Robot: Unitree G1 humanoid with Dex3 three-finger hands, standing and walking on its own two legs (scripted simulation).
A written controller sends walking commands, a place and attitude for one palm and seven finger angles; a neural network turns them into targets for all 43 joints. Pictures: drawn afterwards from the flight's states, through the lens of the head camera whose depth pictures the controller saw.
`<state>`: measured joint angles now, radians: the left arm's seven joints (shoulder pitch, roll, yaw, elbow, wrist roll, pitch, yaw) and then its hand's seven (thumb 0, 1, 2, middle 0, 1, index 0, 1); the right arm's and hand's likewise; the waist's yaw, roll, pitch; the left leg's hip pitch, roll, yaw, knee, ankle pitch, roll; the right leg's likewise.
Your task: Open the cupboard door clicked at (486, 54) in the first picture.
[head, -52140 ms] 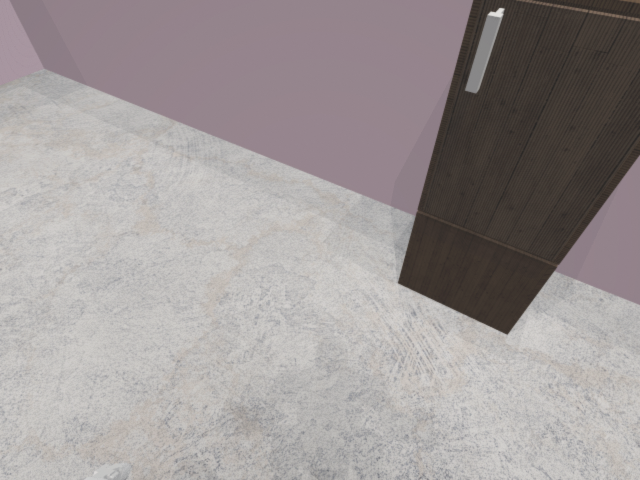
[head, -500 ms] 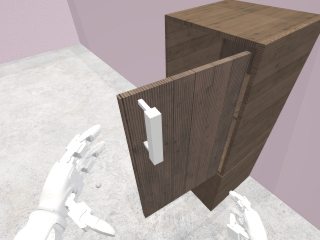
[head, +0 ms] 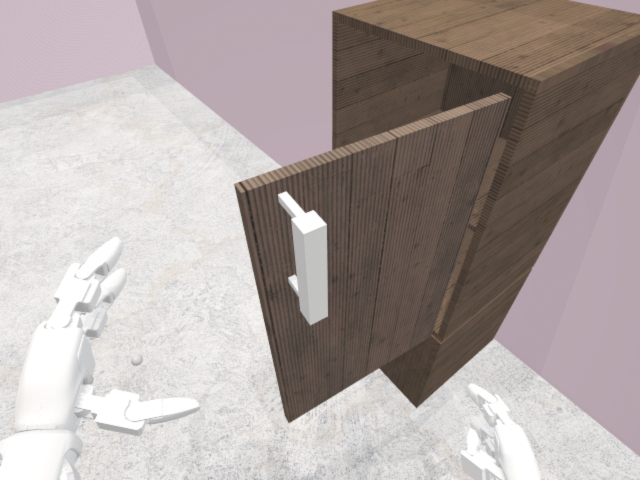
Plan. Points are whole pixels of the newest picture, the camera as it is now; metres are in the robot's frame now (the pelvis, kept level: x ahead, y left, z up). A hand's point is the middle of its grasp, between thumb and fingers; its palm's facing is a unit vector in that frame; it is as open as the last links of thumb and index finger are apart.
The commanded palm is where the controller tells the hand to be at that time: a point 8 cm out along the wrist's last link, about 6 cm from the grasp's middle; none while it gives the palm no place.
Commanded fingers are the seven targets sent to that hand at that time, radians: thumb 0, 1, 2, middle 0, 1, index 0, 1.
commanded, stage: draw the hand back to the body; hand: left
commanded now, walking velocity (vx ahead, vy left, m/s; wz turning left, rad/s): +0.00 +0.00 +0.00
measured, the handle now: (301, 259) +0.31 +0.07 +0.16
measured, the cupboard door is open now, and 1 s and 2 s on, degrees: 84 84 84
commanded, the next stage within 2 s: step back with the hand held close in 0.88 s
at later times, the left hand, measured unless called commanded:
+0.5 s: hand (92, 317) +0.21 +0.26 +0.16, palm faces +0.43 -0.80 -0.41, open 9.1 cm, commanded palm +0.16 +0.30 +0.18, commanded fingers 0.00 0.90 0.90 -0.20 -0.30 -0.20 -0.30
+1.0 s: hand (88, 317) +0.21 +0.26 +0.16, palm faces +0.45 -0.80 -0.40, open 7.4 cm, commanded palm +0.16 +0.30 +0.18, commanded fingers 0.00 0.90 0.90 -0.20 -0.30 -0.20 -0.30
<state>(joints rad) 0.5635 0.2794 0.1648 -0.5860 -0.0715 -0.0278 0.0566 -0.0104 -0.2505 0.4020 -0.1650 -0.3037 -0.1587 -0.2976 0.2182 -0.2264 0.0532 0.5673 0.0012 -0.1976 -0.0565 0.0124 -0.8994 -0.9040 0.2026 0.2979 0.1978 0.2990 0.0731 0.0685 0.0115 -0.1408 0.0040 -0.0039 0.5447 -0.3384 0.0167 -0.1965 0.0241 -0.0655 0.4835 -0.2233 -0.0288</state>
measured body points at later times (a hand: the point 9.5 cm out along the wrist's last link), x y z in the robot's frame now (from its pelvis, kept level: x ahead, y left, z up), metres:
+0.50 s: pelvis +0.02 +0.00 +0.01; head +0.01 -0.02 +0.46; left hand +0.18 +0.30 +0.19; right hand +0.21 -0.22 -0.08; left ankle -0.02 +0.11 -0.73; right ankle +0.03 -0.10 -0.73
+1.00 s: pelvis +0.02 +0.00 +0.01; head +0.00 -0.02 +0.46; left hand +0.18 +0.30 +0.19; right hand +0.20 -0.21 -0.08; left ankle -0.02 +0.11 -0.73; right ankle +0.03 -0.10 -0.73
